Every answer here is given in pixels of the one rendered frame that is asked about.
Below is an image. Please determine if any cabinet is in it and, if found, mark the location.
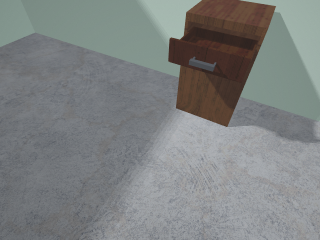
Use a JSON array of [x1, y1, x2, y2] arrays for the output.
[[176, 0, 276, 127]]

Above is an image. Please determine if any drawer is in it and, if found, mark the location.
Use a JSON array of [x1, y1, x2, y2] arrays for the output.
[[168, 26, 258, 83]]

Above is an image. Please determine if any handle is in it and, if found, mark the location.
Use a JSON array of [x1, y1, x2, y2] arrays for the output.
[[188, 56, 217, 72]]

